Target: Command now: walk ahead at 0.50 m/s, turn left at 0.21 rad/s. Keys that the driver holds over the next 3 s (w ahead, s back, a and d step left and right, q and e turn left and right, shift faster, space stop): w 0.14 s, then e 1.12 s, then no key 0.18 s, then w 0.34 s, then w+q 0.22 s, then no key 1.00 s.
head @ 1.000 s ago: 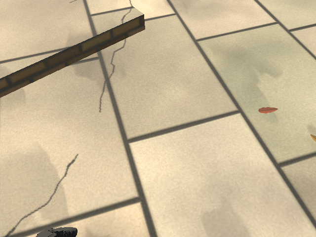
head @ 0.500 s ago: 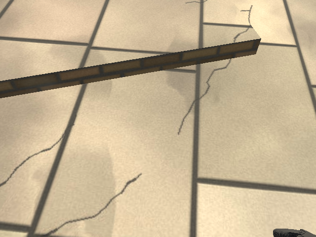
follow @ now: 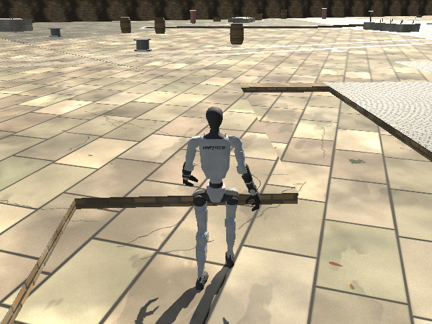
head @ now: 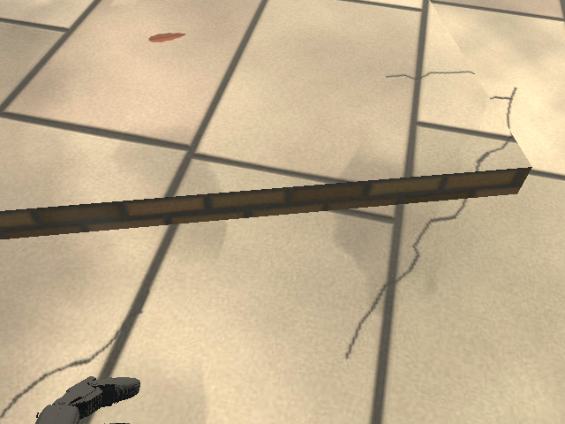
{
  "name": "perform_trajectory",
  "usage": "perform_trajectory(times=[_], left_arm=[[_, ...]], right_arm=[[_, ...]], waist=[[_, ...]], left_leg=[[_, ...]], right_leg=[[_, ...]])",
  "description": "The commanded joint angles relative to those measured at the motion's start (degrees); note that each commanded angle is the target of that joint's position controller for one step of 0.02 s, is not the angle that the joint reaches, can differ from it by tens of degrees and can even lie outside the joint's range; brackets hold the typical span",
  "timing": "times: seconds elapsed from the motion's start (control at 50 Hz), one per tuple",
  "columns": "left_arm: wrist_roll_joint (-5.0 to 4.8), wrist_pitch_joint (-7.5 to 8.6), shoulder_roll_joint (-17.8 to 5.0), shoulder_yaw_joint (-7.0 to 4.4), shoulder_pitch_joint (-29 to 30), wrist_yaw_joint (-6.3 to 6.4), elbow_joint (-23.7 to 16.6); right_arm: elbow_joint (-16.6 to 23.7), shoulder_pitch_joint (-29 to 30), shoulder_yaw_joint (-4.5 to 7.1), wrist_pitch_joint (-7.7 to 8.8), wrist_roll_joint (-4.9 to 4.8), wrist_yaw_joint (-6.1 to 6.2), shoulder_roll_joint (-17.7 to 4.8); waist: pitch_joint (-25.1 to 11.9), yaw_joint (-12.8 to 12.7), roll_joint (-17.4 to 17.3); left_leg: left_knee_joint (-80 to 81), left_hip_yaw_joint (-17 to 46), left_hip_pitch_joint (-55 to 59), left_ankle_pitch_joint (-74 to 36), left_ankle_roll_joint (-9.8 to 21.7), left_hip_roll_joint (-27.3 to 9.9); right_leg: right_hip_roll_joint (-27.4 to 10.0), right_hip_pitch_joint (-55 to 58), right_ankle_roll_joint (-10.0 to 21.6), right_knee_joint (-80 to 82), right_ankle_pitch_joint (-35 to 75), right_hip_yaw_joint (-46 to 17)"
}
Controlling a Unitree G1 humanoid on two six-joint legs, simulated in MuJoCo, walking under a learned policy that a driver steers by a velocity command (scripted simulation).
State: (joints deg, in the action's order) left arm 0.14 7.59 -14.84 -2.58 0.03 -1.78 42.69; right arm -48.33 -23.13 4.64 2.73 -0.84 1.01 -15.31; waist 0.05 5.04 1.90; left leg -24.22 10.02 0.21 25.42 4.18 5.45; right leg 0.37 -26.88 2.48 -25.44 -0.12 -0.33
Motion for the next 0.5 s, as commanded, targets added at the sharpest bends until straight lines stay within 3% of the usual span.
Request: perform_trajectory(times=[0.02,0.04,0.06,0.08,0.1,0.12,0.14,0.18,0.22,0.24,0.3,0.36,0.42,0.44,0.46,0.48,0.5], left_arm=[[0.91,0.98,-13.7,-4.39,-18.5,0.54,-0.2],[0.30,0.21,-14.8,-4.93,-23.2,-0.09,2.7],[-1.27,-0.05,-9.6,-3.57,-22.8,-0.23,2.5],[-1.28,-0.47,-7.5,-2.85,-18.1,0.01,1.7],[-0.53,-0.90,-6.9,-2.35,-14.4,0.07,0.9],[-0.02,-1.00,-6.1,-2.00,-12.6,0.05,0.8],[0.50,-0.88,-5.6,-1.70,-12.1,0.09,0.9],[0.19,-0.69,-5.8,-1.46,-12.0,-0.01,1.6],[0.08,-0.91,-7.6,-1.90,-12.5,0.53,2.5],[-0.11,-1.36,-8.8,-2.30,-12.7,0.94,2.7],[-1.09,-2.97,-10.9,-3.08,-15.1,1.83,3.4],[-1.79,-4.38,-10.9,-3.25,-17.3,2.45,4.0],[-2.01,-5.37,-10.5,-3.38,-15.0,3.26,2.8],[-1.92,-5.53,-9.4,-3.12,-14.4,3.36,2.2],[-0.95,-5.34,-6.4,-2.22,-14.8,3.30,0.7],[0.10,-5.01,-2.5,-1.19,-22.4,3.13,1.0],[-1.06,-5.25,-5.9,-1.55,-26.8,3.02,1.2]], right_arm=[[4.5,0.7,0.33,0.66,1.35,0.05,-5.2],[3.5,-7.4,-0.76,1.42,-0.42,-0.24,-1.5],[3.1,-3.9,-0.01,1.80,-1.20,-0.32,-6.7],[4.8,2.9,0.47,1.97,-1.37,-0.47,-8.6],[5.7,6.6,0.35,2.12,-0.63,-0.45,-8.1],[6.1,7.8,0.52,2.18,0.16,-0.49,-7.3],[6.1,6.8,0.58,2.04,0.28,-0.60,-6.4],[6.2,6.1,0.29,1.73,0.76,-0.28,-4.4],[7.3,8.0,-0.31,1.69,1.57,0.08,-2.7],[7.6,9.3,-0.68,1.73,1.71,0.08,-2.1],[8.5,14.5,-0.82,1.40,1.14,0.00,-2.5],[9.9,18.8,-0.58,0.91,0.86,-0.03,-3.7],[9.5,16.6,0.43,1.50,1.10,-0.26,-6.3],[8.8,14.3,0.90,1.91,1.54,-0.11,-7.4],[8.9,10.8,1.68,2.12,2.66,0.50,-10.9],[9.8,9.6,1.80,1.11,3.30,1.15,-12.6],[9.4,8.2,1.53,0.10,2.46,0.65,-10.9]], waist=[[-16.7,-10.8,-0.8],[-22.0,-8.4,16.5],[-16.4,-10.1,9.5],[-7.7,-10.1,4.1],[-3.0,-8.6,-0.4],[-0.7,-7.1,-0.8],[-0.9,-5.6,0.9],[-0.8,-4.1,2.5],[-1.4,-3.7,2.3],[-2.2,-3.9,2.4],[-3.8,-5.7,3.3],[-3.4,-6.7,4.2],[-3.9,-4.2,4.9],[-4.9,-3.1,3.8],[-9.9,-2.6,-1.9],[-14.8,-5.1,-14.8],[-19.9,-5.2,-18.1]], left_leg=[[-28.5,1.9,-15.7,-33.8,2.0,-6.6],[-45.7,-1.3,-34.8,6.0,-1.7,0.9],[-51.1,2.3,-42.1,7.4,-1.4,-2.4],[-51.1,0.2,-44.5,1.9,-1.3,-4.9],[-48.5,-2.4,-42.8,-2.7,-1.5,-7.5],[-45.0,-3.3,-41.2,-5.3,-1.7,-9.3],[-42.7,-3.6,-38.1,-6.8,-1.9,-10.7],[-37.8,-5.6,-34.8,-6.2,-3.3,-10.7],[-30.1,-7.1,-33.2,-8.2,-5.3,-9.9],[-25.7,-7.7,-31.5,-11.4,-5.9,-9.3],[-15.5,-8.4,-26.7,-22.2,-6.6,-6.1],[-9.4,-6.9,-25.5,-23.6,-6.5,-4.5],[-1.8,-5.5,-19.8,-24.9,-4.9,-4.6],[2.3,-5.7,-14.3,-30.3,-3.5,-6.0],[0.6,0.5,-3.5,-45.3,0.1,-14.8],[-3.3,12.1,9.5,-66.9,8.0,-28.3],[-1.5,19.9,9.4,-60.1,13.5,-33.7]], right_leg=[[-12.4,35.3,9.2,-3.9,4.2,-13.7],[-23.0,50.1,17.0,3.1,-8.2,-38.1],[-22.0,47.5,14.9,6.8,-20.9,-41.1],[-20.1,39.0,12.5,8.4,-20.7,-32.9],[-17.8,30.6,11.4,10.3,-15.2,-27.0],[-16.0,25.3,11.2,11.7,-10.0,-23.4],[-14.4,22.3,10.8,12.9,-6.4,-20.5],[-12.6,18.6,11.4,13.1,11.5,-15.8],[-11.8,16.9,12.0,12.0,27.8,-11.2],[-10.8,16.3,11.4,11.4,30.6,-9.1],[-8.3,15.4,8.9,9.5,28.7,-6.7],[-8.9,16.7,7.9,6.7,20.6,-10.0],[-8.8,17.2,5.7,1.5,10.7,-15.0],[-6.5,15.5,3.8,-2.4,6.6,-14.8],[-2.4,9.7,1.2,-12.5,-3.6,-12.3],[4.7,-3.6,-2.4,-27.2,-37.4,-6.2],[3.0,-7.4,-4.0,-38.0,-43.6,-5.9]])
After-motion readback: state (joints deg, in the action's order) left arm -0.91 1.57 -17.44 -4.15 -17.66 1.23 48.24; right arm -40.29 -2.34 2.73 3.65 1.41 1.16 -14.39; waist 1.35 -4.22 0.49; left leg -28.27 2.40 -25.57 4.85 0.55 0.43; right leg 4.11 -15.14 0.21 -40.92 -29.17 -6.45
